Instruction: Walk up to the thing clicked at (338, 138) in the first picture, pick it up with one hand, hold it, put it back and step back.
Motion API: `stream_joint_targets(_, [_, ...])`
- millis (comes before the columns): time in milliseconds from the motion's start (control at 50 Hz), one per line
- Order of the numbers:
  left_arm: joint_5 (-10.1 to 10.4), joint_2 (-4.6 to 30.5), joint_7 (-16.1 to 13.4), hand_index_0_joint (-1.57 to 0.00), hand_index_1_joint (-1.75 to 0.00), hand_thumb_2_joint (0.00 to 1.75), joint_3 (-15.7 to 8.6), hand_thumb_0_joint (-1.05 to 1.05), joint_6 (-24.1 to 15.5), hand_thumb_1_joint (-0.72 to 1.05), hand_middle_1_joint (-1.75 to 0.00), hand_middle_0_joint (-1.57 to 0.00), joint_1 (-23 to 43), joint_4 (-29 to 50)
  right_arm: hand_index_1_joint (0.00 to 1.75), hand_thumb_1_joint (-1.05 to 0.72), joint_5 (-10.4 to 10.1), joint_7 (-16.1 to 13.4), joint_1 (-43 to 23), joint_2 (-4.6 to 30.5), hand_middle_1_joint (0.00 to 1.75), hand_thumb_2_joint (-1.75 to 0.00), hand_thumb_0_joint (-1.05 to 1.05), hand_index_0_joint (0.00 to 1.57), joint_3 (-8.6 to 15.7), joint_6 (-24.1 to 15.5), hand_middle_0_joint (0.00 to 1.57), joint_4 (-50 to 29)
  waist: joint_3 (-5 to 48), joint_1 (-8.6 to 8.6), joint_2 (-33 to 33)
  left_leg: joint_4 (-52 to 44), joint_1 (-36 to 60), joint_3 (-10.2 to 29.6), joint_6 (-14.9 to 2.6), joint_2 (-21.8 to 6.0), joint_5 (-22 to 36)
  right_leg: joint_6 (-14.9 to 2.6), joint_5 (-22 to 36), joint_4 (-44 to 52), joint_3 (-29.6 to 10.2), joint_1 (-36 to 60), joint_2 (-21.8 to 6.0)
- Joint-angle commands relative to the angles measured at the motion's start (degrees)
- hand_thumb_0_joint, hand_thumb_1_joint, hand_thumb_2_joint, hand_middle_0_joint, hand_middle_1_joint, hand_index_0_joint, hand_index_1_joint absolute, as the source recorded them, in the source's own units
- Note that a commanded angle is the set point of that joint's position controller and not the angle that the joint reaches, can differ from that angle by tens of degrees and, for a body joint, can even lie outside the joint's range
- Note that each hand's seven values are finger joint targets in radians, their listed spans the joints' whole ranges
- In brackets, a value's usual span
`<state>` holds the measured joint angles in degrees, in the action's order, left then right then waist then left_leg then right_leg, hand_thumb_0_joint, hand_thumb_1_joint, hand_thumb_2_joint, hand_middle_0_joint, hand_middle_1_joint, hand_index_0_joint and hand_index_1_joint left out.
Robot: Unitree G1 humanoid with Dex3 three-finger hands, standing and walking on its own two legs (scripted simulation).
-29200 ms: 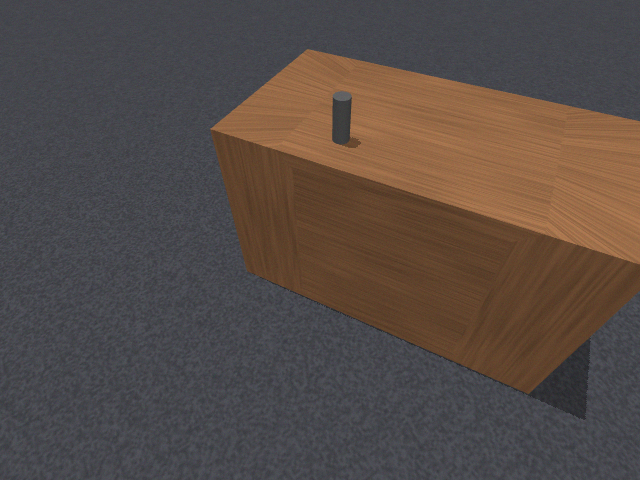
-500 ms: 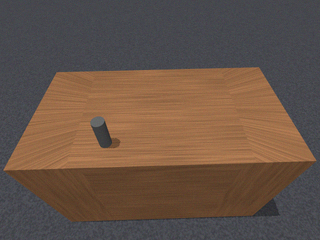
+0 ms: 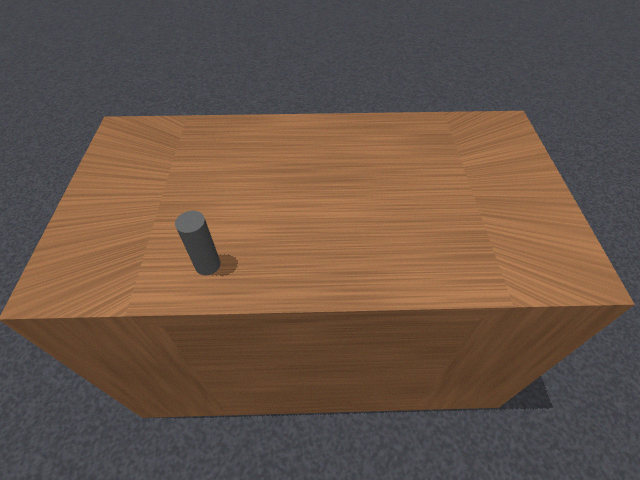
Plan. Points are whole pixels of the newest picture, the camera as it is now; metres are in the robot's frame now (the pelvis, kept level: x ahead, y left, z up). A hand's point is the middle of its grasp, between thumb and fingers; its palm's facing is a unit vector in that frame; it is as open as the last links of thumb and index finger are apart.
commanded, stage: step back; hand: left
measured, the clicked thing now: (199, 244) +0.49 +0.22 -0.06
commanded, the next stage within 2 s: none
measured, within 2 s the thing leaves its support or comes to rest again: neither
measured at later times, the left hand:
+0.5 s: hand out of the picture +0.03 +0.29 -0.18, palm faces +0.05 -0.93 -0.37, open 7.4 cm
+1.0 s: hand out of the picture -0.08 +0.27 -0.14, palm faces -0.02 -0.91 -0.42, open 7.4 cm
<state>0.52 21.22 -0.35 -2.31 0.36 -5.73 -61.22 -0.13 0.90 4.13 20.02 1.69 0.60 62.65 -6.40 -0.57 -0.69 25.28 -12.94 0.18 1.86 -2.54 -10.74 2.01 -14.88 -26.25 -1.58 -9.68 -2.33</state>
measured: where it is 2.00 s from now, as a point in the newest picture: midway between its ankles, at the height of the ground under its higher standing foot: outside the picture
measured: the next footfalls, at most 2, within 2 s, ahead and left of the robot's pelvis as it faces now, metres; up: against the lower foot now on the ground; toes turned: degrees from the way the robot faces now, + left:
left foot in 0.40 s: -0.07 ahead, +0.12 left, +0.00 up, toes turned +1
right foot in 0.78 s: -0.12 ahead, -0.09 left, +0.00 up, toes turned +1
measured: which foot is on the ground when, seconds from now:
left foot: down 0.00-0.14, up 0.16-0.38, down 0.40-0.82, up 0.84-1.00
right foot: down 0.00-0.42, up 0.44-0.76, down 0.78-1.00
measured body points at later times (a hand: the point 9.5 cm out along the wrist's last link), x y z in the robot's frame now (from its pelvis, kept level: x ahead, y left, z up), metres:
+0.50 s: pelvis -0.09 +0.02 -0.02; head -0.01 +0.05 +0.42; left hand +0.03 +0.34 -0.15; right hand -0.01 -0.29 -0.13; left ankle -0.11 +0.12 -0.74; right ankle -0.05 -0.13 -0.70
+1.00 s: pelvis -0.19 +0.01 -0.01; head -0.13 -0.01 +0.44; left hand -0.08 +0.32 -0.11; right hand -0.10 -0.29 -0.14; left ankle -0.23 +0.16 -0.66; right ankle -0.16 -0.09 -0.74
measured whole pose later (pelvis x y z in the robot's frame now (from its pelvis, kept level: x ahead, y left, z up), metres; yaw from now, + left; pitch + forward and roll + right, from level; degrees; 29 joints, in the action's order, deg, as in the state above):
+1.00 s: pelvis -0.19 +0.01 -0.01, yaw -2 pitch -1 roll +2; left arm -1.6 19.5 -0.7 -4.1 1.8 -8.7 -47.1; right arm -0.5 -0.9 7.6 21.8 2.4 3.1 50.0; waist -9.3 0.9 1.5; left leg 65.4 -24.6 8.4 0.3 6.9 -29.2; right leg -2.0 -13.1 -31.8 -3.1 -17.4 1.1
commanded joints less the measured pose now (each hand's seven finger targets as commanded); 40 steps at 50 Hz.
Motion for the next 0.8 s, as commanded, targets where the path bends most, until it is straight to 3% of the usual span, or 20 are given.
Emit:
stream_joint_targets(0, [-0.3, 10.5, -0.8, -0.20, -0.30, 0.90, -2.7, 0.00, 0.4, 0.90, -0.30, -0.20, -3.3, 4.3, 0.30, -0.90, -0.3, -1.1, -1.3, 16.6, 0.30, -0.90, 0.00, 0.20, 4.2, 0.4, 0.20, -5.6, 9.5, 0.32, 8.5, -2.1, 0.2, 8.8, -10.99, -10.0, 20.1, -3.81, 7.8, -10.9, 2.1, 0.1, 1.6])
stream_joint_targets(60, [-1.0, 11.1, -0.7, -0.20, -0.30, 0.90, -3.2, 0.00, 0.8, 0.90, -0.30, -0.20, -6.3, 5.3, 0.30, -0.90, -0.1, -1.1, -3.3, 16.4, 0.30, -0.90, 0.00, 0.20, 4.7, 1.2, 0.20, -8.5, 13.4, 1.73, 8.8, 4.8, -1.3, 7.2, -11.04, -8.2, 15.4, -5.52, 7.1, -10.9, -0.5, 0.2, -0.5])
stream_joint_targets(100, [-1.4, 15.3, -0.7, -0.20, -0.30, 0.90, -4.4, 0.00, 0.4, 0.90, -0.30, -0.20, -5.6, 6.3, 0.30, -0.90, -0.4, -1.1, -5.2, 12.5, 0.30, -0.90, 0.00, 0.20, 4.0, 2.1, 0.20, -10.3, 10.3, 2.92, -2.1, 18.1, -5.7, 1.8, -5.00, 2.9, -0.5, -10.30, 14.6, 3.7, -11.2, -3.3, -10.0])
stream_joint_targets(120, [-1.9, 19.2, -0.7, -0.20, -0.30, 0.90, -5.2, 0.00, 0.1, 0.90, -0.30, -0.20, -2.4, 8.3, 0.30, -0.90, 0.1, -1.3, -3.2, 10.5, 0.30, -0.90, 0.00, 0.20, 3.6, 2.5, 0.20, -10.9, 8.3, 2.81, -11.5, 30.6, -10.7, 1.2, -3.48, 9.4, -20.1, -15.49, 18.5, 8.9, -21.1, -5.2, -18.3])
stream_joint_targets(160, [-3.0, 20.0, -1.2, -0.20, -0.30, 0.90, -5.7, 0.00, -0.3, 0.90, -0.30, -0.20, 1.2, 11.2, 0.30, -0.90, 0.7, -1.5, 1.1, 12.5, 0.30, -0.90, 0.00, 0.20, 4.2, 3.0, 0.20, -10.3, 7.0, 1.04, -10.6, 40.4, -10.2, 7.1, -3.85, 6.3, -23.3, -19.46, 19.7, 6.9, -23.2, -11.3, -21.6])
stream_joint_targets(220, [-3.1, 15.0, -1.3, -0.20, -0.30, 0.90, -4.7, 0.00, -0.1, 0.90, -0.30, -0.20, 6.6, 13.3, 0.30, -0.90, -1.3, -1.2, 5.6, 12.6, 0.30, -0.90, 0.00, 0.20, 4.2, 2.5, 0.20, -9.2, 10.3, -1.69, -9.4, 40.9, -11.5, 6.8, -2.78, 7.7, -17.9, -14.43, 23.8, 1.7, -9.2, -4.2, -12.3])
stream_joint_targets(320, [-2.4, 14.3, -2.1, -0.20, -0.30, 0.90, -5.1, 0.00, 0.8, 0.90, -0.30, -0.20, 1.1, 14.5, 0.30, -0.90, 0.4, -1.7, 5.4, 12.1, 0.30, -0.90, 0.00, 0.20, 3.3, 1.3, 0.20, -11.4, 12.5, 1.86, -11.7, 13.8, -11.4, 4.1, -3.03, 2.7, -17.0, -12.45, 31.2, -6.5, -9.9, 9.3, -13.3])
stream_joint_targets(360, [-1.0, 14.7, -1.7, -0.20, -0.30, 0.90, -4.8, 0.00, 1.7, 0.90, -0.30, -0.20, 2.2, 15.4, 0.30, -0.90, 1.4, -1.8, 8.7, 11.9, 0.30, -0.90, 0.00, 0.20, 3.8, 0.7, 0.20, -10.4, 11.7, -0.60, -11.0, -3.4, -4.2, 0.5, -3.33, 3.4, -3.3, -10.26, 32.1, -12.0, -7.6, 6.4, -11.4])
stream_joint_targets(380, [-0.5, 12.8, -1.4, -0.20, -0.30, 0.90, -4.2, 0.00, 2.2, 0.90, -0.30, -0.20, 0.5, 15.8, 0.30, -0.90, 2.2, -2.0, 8.4, 13.6, 0.30, -0.90, 0.00, 0.20, 4.4, 0.2, 0.20, -10.6, 12.0, -0.11, -4.9, -5.8, 2.2, 5.3, -3.47, 0.0, 10.4, -7.53, 24.3, -17.2, -5.2, -0.2, -7.6])
stream_joint_targets(400, [-0.2, 9.0, -1.3, -0.20, -0.30, 0.90, -3.5, 0.00, 2.5, 0.90, -0.30, -0.20, -2.2, 16.4, 0.30, -0.90, 3.1, -2.0, 6.2, 19.1, 0.30, -0.90, 0.00, 0.20, 5.9, 0.0, 0.20, -11.7, 12.1, 1.72, 10.6, -3.3, 10.0, 20.9, -5.88, -11.2, 29.5, -4.23, -2.6, -27.0, -1.6, -15.2, 3.1])
stream_joint_targets(420, [-0.4, 9.2, -2.1, -0.20, -0.30, 0.90, -3.9, 0.00, 2.7, 0.90, -0.30, -0.20, -0.9, 16.0, 0.30, -0.90, 2.9, -1.7, 3.8, 21.7, 0.30, -0.90, 0.00, 0.20, 6.0, 0.1, 0.20, -12.8, 10.3, 1.61, 11.2, -0.9, 9.6, 22.0, -10.71, -14.1, 37.2, -3.59, -20.9, -32.1, -5.1, -20.5, 8.8])
stream_joint_targets(440, [-1.1, 10.6, -2.9, -0.20, -0.30, 0.90, -4.3, 0.00, 2.7, 0.90, -0.30, -0.20, 1.6, 16.1, 0.30, -0.90, 2.3, -1.7, 5.9, 23.8, 0.30, -0.90, 0.00, 0.20, 6.5, 0.1, 0.20, -13.2, 10.4, -2.33, 16.6, -3.8, 3.0, 28.0, -15.71, -19.3, 31.7, -2.87, -25.3, -37.3, -9.4, -17.7, 8.8])
stream_joint_targets(480, [-0.9, 12.4, -2.6, -0.20, -0.30, 0.90, -4.8, 0.00, 2.4, 0.90, -0.30, -0.20, 2.8, 15.5, 0.30, -0.90, 2.4, -2.0, 1.2, 18.1, 0.30, -0.90, 0.00, 0.20, 5.2, 0.3, 0.20, -14.0, 6.6, -0.62, 12.1, -2.7, 1.9, 17.5, -14.48, -13.5, 28.1, -3.16, -18.8, -43.5, -11.1, -18.2, 8.0])
stream_joint_targets(500, [-0.3, 11.5, -2.3, -0.20, -0.30, 0.90, -4.6, 0.00, 2.4, 0.90, -0.30, -0.20, -0.8, 14.8, 0.30, -0.90, 2.9, -2.4, -2.2, 15.1, 0.30, -0.90, 0.00, 0.20, 4.5, 0.3, 0.20, -14.7, 6.3, 2.20, 9.9, -0.7, 5.2, 11.1, -12.35, -9.0, 29.4, -3.30, -14.4, -43.8, -11.2, -21.2, 8.7])
stream_joint_targets(540, [-0.7, 11.4, -2.1, -0.20, -0.30, 0.90, -4.6, 0.00, 2.0, 0.90, -0.30, -0.20, -3.9, 14.6, 0.30, -0.90, 2.0, -2.7, -0.7, 13.9, 0.30, -0.90, 0.00, 0.20, 4.4, 0.3, 0.20, -15.1, 7.8, 2.69, 9.1, 1.3, 9.8, 9.9, -12.20, -8.6, 30.2, -2.57, -12.2, -44.1, -8.8, -22.1, 8.8])
stream_joint_targets(660, [-1.4, 10.0, -1.5, -0.20, -0.30, 0.90, -4.2, 0.00, 0.6, 0.90, -0.30, -0.20, -1.2, 16.7, 0.30, -0.90, 1.2, -2.9, 6.3, 14.2, 0.30, -0.90, 0.00, 0.20, 5.1, 0.7, 0.20, -15.7, 9.4, -2.25, 8.8, 4.6, 17.8, 10.9, -14.71, -10.6, 30.5, -0.33, -12.6, -21.0, -3.7, -18.2, 5.4])
stream_joint_targets(700, [-1.6, 9.5, -1.3, -0.20, -0.30, 0.90, -4.4, 0.00, 0.4, 0.90, -0.30, -0.20, -3.5, 15.9, 0.30, -0.90, 1.0, -2.7, 4.3, 14.6, 0.30, -0.90, 0.00, 0.20, 5.1, 1.0, 0.20, -16.5, 10.2, -1.46, 9.9, 6.0, 13.9, 9.6, -13.48, -10.2, 26.3, -1.36, -9.9, -12.2, -0.6, -12.5, 4.3])
stream_joint_targets(740, [-2.1, 8.9, -1.3, -0.20, -0.30, 0.90, -4.6, 0.00, -0.2, 0.90, -0.30, -0.20, -8.3, 14.0, 0.30, -0.90, 0.4, -2.4, 1.3, 15.0, 0.30, -0.90, 0.00, 0.20, 5.0, 1.5, 0.20, -17.4, 12.0, 1.24, 8.7, 10.3, 9.6, 8.5, -12.07, -9.8, 21.9, -2.71, 1.2, 0.9, 0.7, -4.5, 3.9])
stream_joint_targets(760, [-2.5, 9.6, -1.3, -0.20, -0.30, 0.90, -4.8, 0.00, -0.5, 0.90, -0.30, -0.20, -9.2, 13.6, 0.30, -0.90, 0.0, -2.3, 0.6, 14.2, 0.30, -0.90, 0.00, 0.20, 4.5, 1.7, 0.20, -17.7, 12.7, 1.79, 6.3, 12.7, 6.2, 7.3, -10.02, -7.9, 16.7, -3.45, 9.1, 5.7, -1.0, -0.2, 3.3])
stream_joint_targets(780, [-3.2, 13.3, -1.3, -0.20, -0.30, 0.90, -5.7, 0.00, -0.9, 0.90, -0.30, -0.20, -7.4, 14.3, 0.30, -0.90, -0.6, -2.1, 0.9, 12.1, 0.30, -0.90, 0.00, 0.20, 4.0, 1.6, 0.20, -18.2, 13.0, 0.84, -0.7, 15.5, -3.3, 6.0, -6.99, -3.7, 6.7, -5.79, 17.7, 2.9, -10.8, 5.2, -2.6])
